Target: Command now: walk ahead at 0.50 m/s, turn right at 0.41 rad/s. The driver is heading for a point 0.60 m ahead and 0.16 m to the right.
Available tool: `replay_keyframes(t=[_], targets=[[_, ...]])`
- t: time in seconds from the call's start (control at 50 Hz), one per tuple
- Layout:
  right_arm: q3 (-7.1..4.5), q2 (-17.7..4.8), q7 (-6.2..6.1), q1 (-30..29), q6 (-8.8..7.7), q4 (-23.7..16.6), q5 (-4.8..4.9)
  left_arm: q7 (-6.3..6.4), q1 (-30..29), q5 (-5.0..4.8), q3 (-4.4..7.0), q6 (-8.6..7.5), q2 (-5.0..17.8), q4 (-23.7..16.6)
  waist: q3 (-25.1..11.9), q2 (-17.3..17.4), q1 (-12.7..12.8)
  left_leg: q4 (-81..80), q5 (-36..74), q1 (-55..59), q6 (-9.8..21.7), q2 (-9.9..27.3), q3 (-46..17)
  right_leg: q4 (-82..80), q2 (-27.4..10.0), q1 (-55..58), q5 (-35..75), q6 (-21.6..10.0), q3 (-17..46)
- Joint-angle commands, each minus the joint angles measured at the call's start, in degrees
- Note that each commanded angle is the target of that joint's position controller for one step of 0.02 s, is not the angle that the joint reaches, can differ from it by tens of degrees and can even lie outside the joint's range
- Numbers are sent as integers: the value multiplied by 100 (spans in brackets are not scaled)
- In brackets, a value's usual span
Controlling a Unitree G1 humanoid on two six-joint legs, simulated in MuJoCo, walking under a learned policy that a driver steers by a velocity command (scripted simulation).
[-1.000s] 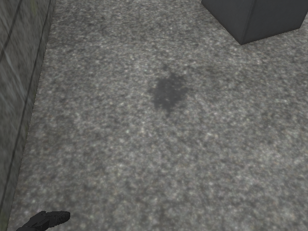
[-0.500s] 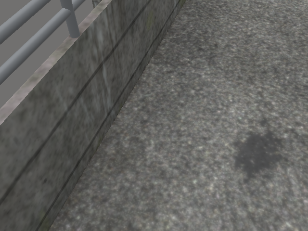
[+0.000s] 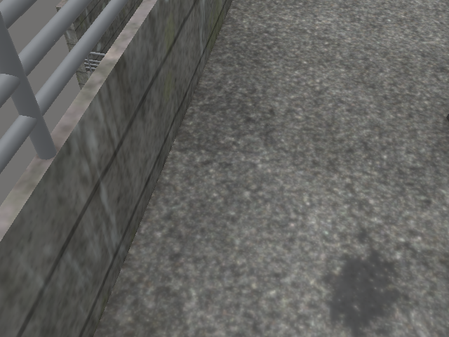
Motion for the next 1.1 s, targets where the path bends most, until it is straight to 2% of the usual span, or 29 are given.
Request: replay_keyframes(t=[0.02,0.08,0.12,0.18,0.22,0.24,0.26,0.28,0.3,0.32,0.36,0.42,0.46,0.54,0.62,0.66,0.7,0.72,0.74,0.76,0.78,0.8,0.82,0.84,0.88,0.94,1.04,1.08,1.1], targets=[[-160,-724,-97,-480,-108,-327,5,-109,-208,19,-2,-60,120,-296,209,633,77,-637,2312,-289,459,1426,-128,-861,-53,229,828,-66,-270],[-250,-1048,-176,-84,5,-125,22,-268,-932,67,-86,-60,-91,-634,496,392,-200,-481,2567,26,464,1689,33,-1490,-6,133,619,-192,-700],[-248,-1038,-221,60,147,-18,87,-355,-1029,65,-50,-49,48,-824,464,450,-179,-260,2796,593,459,1857,-2,-1707,51,-30,-12,-366,-766],[-323,-1392,-284,-108,296,-85,136,-414,-855,84,-4,-27,222,-1008,110,696,213,746,5144,877,391,2043,124,-1874,577,697,-1196,-669,-1258],[-281,-1390,-301,-203,344,-123,209,-316,691,61,268,17,749,-657,-817,677,1091,2845,5401,343,97,1676,386,-2392,1049,2916,-762,-1053,-1225],[-186,-1081,-249,-44,235,-453,122,-187,1367,177,459,86,1307,-543,-1530,-181,1119,4847,3000,-1936,-274,1131,407,-2357,-51,5257,-759,-1684,811],[-18,-619,-158,-75,26,-598,40,-174,1305,97,468,50,1491,-633,-2119,-891,757,6471,-1892,-3570,-455,-88,-707,-3276,-1076,6314,-1386,-2453,3687],[-70,-910,-48,-581,-169,-675,258,-186,1441,40,283,20,1086,-687,-2169,-315,1074,6773,-1840,-4227,-349,191,-1644,-3655,-1155,6431,-1665,-2276,3711],[-28,-876,-28,-756,-252,-656,325,-176,1158,85,235,-63,889,-725,-1448,-36,891,6664,-1430,-4406,-213,436,-1609,-3691,-990,5705,-1735,-2027,3075],[12,-755,-47,-814,-333,-655,277,-167,886,141,202,-95,723,-766,-893,403,667,6115,-1147,-4294,-164,676,-1584,-3751,-739,4925,-1475,-1868,2527],[-111,-1113,-99,-666,-280,-521,63,-148,320,256,131,-166,585,-995,-546,108,263,5568,-624,-3546,-230,909,-1605,-3982,-479,3739,-117,-1747,1949],[-18,-767,-115,-770,-64,-666,-28,-101,315,69,131,-191,583,-954,-272,289,79,4818,-152,-3436,-526,894,-1411,-4202,-233,2973,565,-1743,1341],[70,-632,-156,-1225,1,-830,-114,-33,548,-19,226,-170,889,-834,-2,223,192,3968,429,-3531,-674,784,-1378,-4351,-66,2708,484,-1659,1116],[91,-665,-143,-1740,-35,-963,-14,-6,736,81,216,-171,913,-772,-48,-234,456,2305,1780,-2941,-700,422,-1204,-4062,224,2406,89,-1256,802],[73,-762,-72,-2108,-100,-1151,85,-21,1238,-9,164,-187,691,-509,-370,-455,760,1401,1879,-2706,-500,227,-1393,-3536,22,3242,75,-1050,1332],[43,-810,35,-2043,-175,-1142,88,54,1276,57,172,-125,709,-440,-362,-549,710,1129,1540,-2738,-391,234,-1430,-3117,-193,3886,264,-1076,1621],[-81,-990,74,-1405,-278,-992,-48,74,1014,117,157,-37,717,-542,-546,-602,353,836,1624,-1947,-162,167,-1120,-2303,-3,3943,1476,-924,1526],[-122,-1154,47,-920,-321,-978,-161,70,1002,159,50,-17,467,-617,-1219,-316,120,1151,2717,-564,150,723,-1535,-1271,328,3400,1329,-660,1240],[-223,-1562,26,-126,-303,-892,-204,60,1693,177,-118,-27,123,-656,-2247,826,129,1491,3961,1717,1087,2111,-3204,680,988,1745,-1012,-189,698],[-259,-1601,79,213,-212,-602,-4,57,2173,125,-159,-67,208,-635,-2498,2001,241,1120,3545,2290,1834,2945,-4852,1934,1249,378,-3752,34,418],[-149,-1166,69,20,-170,-705,116,78,1838,52,-34,-35,693,-533,-1809,1189,72,875,2611,1605,1600,2688,-4543,2406,892,3,-3418,79,626],[-54,-959,30,-309,-111,-739,90,89,1109,95,8,24,874,-686,-1207,673,-25,802,2509,842,1341,2442,-3690,2468,690,-41,-3024,117,403],[51,-776,27,-620,-82,-729,28,96,729,181,11,84,822,-788,-779,424,61,653,2905,13,1245,2195,-3112,2138,542,148,-2841,147,303],[121,-663,52,-965,-66,-740,30,101,663,233,39,169,742,-852,-506,634,234,522,3232,-657,1111,1938,-2624,1612,347,529,-2691,191,301],[158,-628,82,-1191,-61,-574,-67,100,985,224,-44,270,349,-779,-490,950,487,319,3719,-1389,980,1434,-1773,463,274,1477,-2382,279,6],[113,-835,58,-1224,35,-381,-43,106,873,273,-149,271,37,-769,-901,1115,444,361,4519,-1344,1032,1392,-1366,-971,287,2327,-1568,364,-268],[170,-832,54,-1195,235,-262,79,83,508,302,-55,364,248,-759,-664,912,390,459,1445,-1463,675,1277,-1407,-2608,408,3100,-585,164,-369],[285,-679,30,-890,272,-110,-97,123,226,325,4,415,590,-913,-506,430,348,673,-134,-2029,44,934,-1379,-3109,-99,3792,474,-105,179],[271,-650,21,-357,266,-18,-207,198,152,281,52,413,928,-1011,-431,-333,44,887,-757,-2358,-220,522,-1120,-2982,-469,3930,627,-393,530]])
